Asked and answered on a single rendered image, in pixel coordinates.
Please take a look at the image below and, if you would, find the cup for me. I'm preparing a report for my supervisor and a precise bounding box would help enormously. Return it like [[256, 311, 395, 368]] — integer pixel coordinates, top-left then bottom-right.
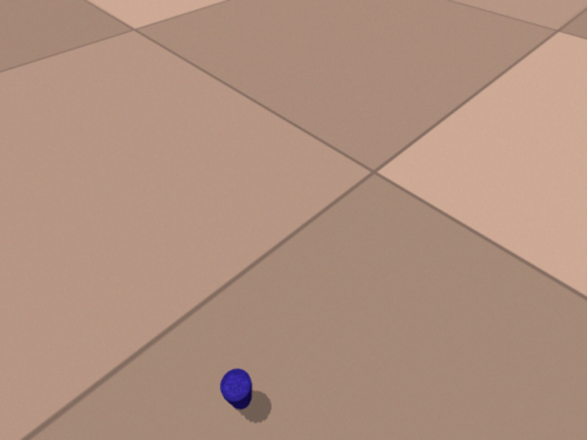
[[220, 368, 252, 410]]

